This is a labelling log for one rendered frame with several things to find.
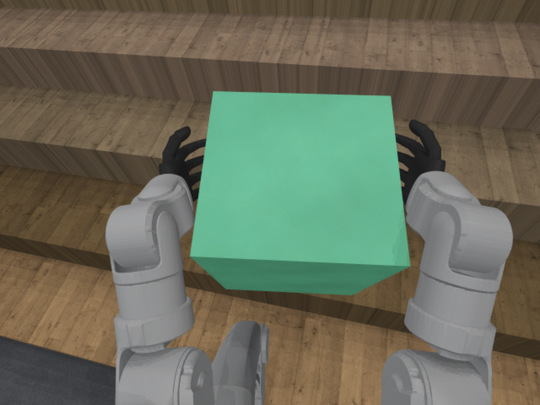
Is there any robot left hand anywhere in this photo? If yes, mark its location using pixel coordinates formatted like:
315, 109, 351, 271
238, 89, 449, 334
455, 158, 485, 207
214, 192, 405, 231
159, 126, 207, 202

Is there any left robot forearm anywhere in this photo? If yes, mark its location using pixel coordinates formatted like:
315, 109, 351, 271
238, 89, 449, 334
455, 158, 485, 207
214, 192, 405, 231
105, 174, 195, 397

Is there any left robot thigh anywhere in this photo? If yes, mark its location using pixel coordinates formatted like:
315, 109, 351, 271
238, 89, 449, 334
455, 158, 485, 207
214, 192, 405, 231
211, 321, 269, 405

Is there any robot right hand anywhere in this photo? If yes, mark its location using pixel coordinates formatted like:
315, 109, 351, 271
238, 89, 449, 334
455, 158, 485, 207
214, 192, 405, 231
395, 120, 446, 205

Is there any robot left upper arm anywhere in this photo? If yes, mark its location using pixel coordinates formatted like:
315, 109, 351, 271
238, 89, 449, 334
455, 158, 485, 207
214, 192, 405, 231
116, 347, 215, 405

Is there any carton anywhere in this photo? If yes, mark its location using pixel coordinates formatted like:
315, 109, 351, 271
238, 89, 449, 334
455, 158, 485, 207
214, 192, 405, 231
190, 91, 410, 295

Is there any robot left shin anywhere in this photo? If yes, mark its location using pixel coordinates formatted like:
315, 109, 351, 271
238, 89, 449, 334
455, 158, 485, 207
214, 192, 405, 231
231, 327, 265, 405

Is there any right robot forearm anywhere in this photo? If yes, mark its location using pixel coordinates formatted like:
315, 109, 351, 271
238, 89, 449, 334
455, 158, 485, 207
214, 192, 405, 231
404, 171, 513, 405

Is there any robot right upper arm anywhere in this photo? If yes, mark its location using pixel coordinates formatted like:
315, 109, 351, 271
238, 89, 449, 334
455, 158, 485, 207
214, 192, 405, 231
381, 349, 490, 405

